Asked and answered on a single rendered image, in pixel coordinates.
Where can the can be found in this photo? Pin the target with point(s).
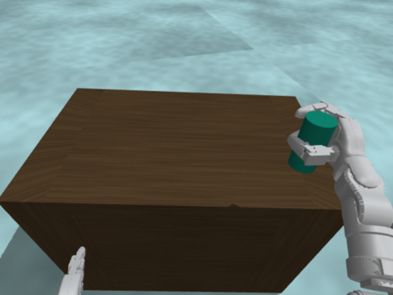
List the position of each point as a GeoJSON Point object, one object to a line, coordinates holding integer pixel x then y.
{"type": "Point", "coordinates": [317, 129]}

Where can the right robot arm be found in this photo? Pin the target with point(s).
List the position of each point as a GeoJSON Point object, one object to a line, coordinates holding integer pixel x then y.
{"type": "Point", "coordinates": [368, 224]}

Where can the right robot hand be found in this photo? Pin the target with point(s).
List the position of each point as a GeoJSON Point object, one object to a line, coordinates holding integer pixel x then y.
{"type": "Point", "coordinates": [346, 141]}

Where can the left robot hand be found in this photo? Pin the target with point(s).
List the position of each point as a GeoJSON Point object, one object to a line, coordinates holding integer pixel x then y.
{"type": "Point", "coordinates": [72, 283]}

